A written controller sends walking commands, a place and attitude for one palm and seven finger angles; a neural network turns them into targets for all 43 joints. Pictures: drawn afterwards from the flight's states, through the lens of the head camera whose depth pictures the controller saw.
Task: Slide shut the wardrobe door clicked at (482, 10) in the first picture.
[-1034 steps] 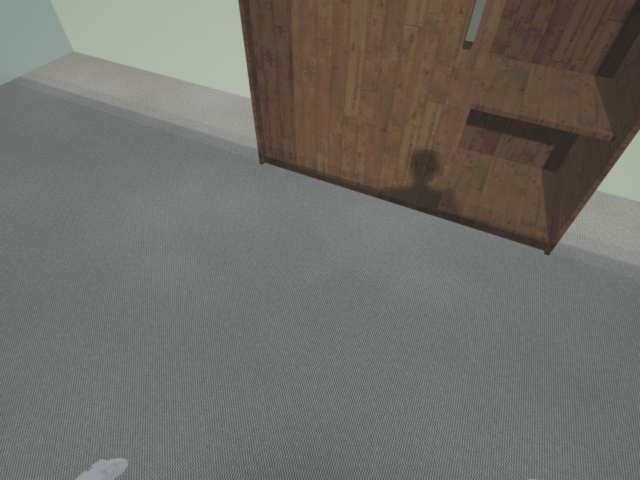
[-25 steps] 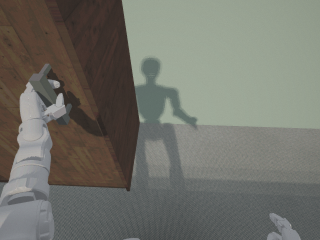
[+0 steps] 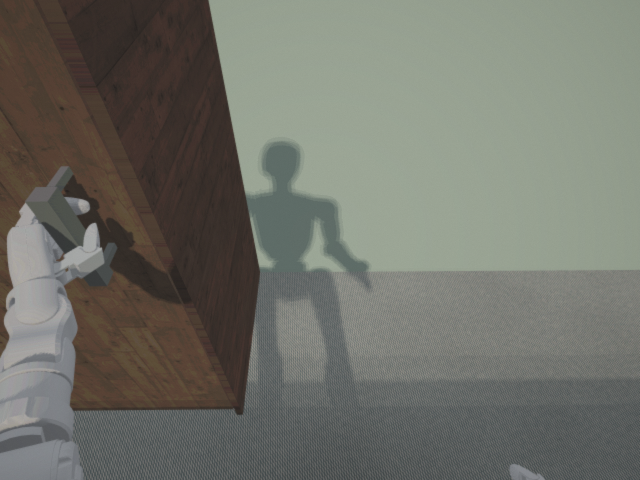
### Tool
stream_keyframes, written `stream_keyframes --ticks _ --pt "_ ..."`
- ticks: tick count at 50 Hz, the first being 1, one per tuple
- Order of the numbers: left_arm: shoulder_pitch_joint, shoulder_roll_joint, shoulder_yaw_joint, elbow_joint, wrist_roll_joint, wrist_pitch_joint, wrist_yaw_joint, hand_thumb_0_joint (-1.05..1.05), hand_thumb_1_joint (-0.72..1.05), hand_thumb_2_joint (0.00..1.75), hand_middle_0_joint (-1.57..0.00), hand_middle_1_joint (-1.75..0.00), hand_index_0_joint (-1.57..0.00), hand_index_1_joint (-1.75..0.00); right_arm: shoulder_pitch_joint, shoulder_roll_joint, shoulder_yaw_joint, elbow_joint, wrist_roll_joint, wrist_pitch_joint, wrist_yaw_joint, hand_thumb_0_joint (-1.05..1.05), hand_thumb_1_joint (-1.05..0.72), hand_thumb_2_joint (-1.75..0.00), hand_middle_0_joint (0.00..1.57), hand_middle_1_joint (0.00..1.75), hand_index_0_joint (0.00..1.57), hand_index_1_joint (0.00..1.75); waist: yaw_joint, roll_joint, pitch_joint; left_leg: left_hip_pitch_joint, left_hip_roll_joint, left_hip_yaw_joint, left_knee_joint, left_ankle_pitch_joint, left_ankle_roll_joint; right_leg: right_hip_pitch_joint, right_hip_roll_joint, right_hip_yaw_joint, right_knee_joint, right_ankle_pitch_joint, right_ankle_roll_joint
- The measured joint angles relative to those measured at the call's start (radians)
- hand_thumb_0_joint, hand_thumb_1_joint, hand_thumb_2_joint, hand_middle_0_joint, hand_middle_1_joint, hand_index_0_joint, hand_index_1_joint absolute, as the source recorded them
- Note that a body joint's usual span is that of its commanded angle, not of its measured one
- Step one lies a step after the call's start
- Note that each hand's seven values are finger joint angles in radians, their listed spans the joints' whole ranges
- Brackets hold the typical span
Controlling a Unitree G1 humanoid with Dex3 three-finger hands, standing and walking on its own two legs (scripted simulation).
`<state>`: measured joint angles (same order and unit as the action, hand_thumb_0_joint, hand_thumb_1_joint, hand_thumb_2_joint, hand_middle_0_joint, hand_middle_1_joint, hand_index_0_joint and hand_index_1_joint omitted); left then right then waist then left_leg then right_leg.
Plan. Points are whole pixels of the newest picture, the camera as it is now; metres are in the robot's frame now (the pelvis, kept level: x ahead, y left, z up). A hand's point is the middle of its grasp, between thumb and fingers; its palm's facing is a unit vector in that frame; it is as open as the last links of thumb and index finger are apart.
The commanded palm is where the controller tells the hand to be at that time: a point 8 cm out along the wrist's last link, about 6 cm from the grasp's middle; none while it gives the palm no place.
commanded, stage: stop walking and hold the door there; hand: left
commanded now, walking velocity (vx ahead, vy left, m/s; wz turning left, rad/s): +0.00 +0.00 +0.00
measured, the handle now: (82, 228) +0.40 +0.35 +0.10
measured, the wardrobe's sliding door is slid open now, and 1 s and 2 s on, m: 0.00 0.01 0.02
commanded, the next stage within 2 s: loosen the grip on the handle in 1.36 s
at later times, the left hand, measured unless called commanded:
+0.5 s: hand (84, 255) +0.36 +0.33 +0.09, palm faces +0.36 -0.89 -0.30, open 5.8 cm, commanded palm +0.32 +0.38 +0.09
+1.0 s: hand (76, 254) +0.36 +0.34 +0.09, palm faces +0.28 -0.93 -0.22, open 5.5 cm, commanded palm +0.32 +0.38 +0.09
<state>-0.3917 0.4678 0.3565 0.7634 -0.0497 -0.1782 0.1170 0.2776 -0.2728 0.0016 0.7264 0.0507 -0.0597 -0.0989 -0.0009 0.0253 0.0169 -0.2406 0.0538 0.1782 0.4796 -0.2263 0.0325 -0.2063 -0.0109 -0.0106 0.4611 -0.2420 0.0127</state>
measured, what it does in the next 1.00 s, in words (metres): steps to the left: right foot, then left foot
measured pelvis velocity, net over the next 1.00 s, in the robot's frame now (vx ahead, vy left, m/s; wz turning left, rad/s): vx -0.06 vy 0.10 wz -0.04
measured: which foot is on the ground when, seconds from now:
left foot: down 0.00-0.74, up 0.76-0.90, down 0.92-1.00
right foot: down 0.00-0.46, up 0.48-0.70, down 0.72-1.00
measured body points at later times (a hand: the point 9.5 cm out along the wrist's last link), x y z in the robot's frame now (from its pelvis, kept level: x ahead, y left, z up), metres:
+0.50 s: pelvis -0.03 +0.06 -0.01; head +0.00 +0.05 +0.44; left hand +0.33 +0.38 +0.11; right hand +0.11 -0.23 -0.11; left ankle +0.00 +0.13 -0.74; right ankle -0.01 -0.12 -0.73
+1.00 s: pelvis -0.06 +0.10 -0.01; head -0.02 +0.11 +0.44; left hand +0.33 +0.39 +0.11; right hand +0.00 -0.18 -0.12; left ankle -0.03 +0.22 -0.74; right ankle -0.07 -0.02 -0.73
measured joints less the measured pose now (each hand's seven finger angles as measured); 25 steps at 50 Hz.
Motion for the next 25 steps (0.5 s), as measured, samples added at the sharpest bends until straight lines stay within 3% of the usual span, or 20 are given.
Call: stream_keyframes --ticks 8,14,20,23,25 --pt "0.009 -0.001 -0.002 -0.011 0.002 -0.009 -0.001 -0.07 0.58 0.83 -0.43 -1.33 -0.37 -1.4 -0.03 -0.011 -0.005 -0.025 0.0 -0.001 -0.005 0.01 -0.91 -0.9 0.21 0.3 0.21 0.3 0.004 -0.003 -0.008 -0.004 0.001 0.0 -0.01 0.005 -0.001 -0.002 0.002 0.0 -0.015 0.007 -0.001" --pt "-0.005 -0.017 -0.012 -0.031 0.013 -0.017 -0.002 -0.08 0.58 0.82 -0.43 -1.33 -0.38 -1.4 -0.05 -0.034 -0.025 -0.042 0.001 0.033 -0.003 0.01 -0.91 -0.9 0.21 0.3 0.21 0.3 -0.001 0.016 0.01 -0.042 -0.004 -0.017 0.034 -0.005 -0.002 -0.019 -0.006 -0.013 -0.002 0.007 0.007" --pt "-0.032 -0.05 -0.049 -0.053 0.036 -0.033 -0.024 -0.12 0.59 0.81 -0.44 -1.37 -0.41 -1.4 -0.069 -0.062 -0.044 -0.029 0.004 0.068 -0.003 0.01 -0.91 -0.9 0.21 0.3 0.21 0.3 -0.01 0.015 0.024 -0.064 -0.043 -0.112 0.098 -0.072 -0.033 -0.055 -0.054 -0.007 0.05 -0.007 0.044" --pt "-0.045 -0.054 -0.052 -0.055 0.05 -0.057 -0.049 -0.16 0.57 0.81 -0.45 -1.38 -0.43 -1.4 -0.088 -0.054 -0.04 -0.023 0.001 0.073 -0.01 0.01 -0.91 -0.9 0.2 0.3 0.21 0.3 -0.023 -0.015 0.044 -0.053 -0.083 -0.075 0.063 -0.015 0.016 -0.076 -0.101 0.013 0.084 -0.012 0.063" --pt "-0.051 -0.04 -0.059 -0.052 0.053 -0.072 -0.053 -0.19 0.57 0.8 -0.45 -1.39 -0.43 -1.4 -0.099 -0.038 -0.032 -0.039 0.0 0.071 -0.013 0.01 -0.91 -0.9 0.2 0.3 0.21 0.3 -0.021 -0.021 0.06 -0.054 -0.092 -0.049 0.051 -0.009 0.048 -0.12 -0.108 0.017 0.177 -0.085 0.032"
